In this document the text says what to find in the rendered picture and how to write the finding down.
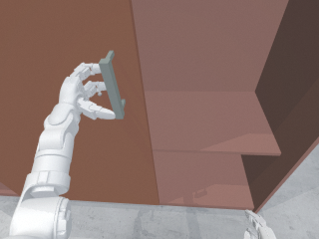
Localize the left robot hand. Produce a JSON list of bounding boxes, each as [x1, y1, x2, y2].
[[59, 63, 116, 120]]

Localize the left robot forearm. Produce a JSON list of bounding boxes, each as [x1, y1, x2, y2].
[[9, 103, 81, 236]]

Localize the right robot hand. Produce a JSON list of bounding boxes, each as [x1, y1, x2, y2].
[[243, 209, 277, 239]]

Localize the robot left upper arm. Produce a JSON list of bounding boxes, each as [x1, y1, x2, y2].
[[2, 196, 72, 239]]

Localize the handle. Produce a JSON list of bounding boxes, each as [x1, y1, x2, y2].
[[99, 50, 126, 120]]

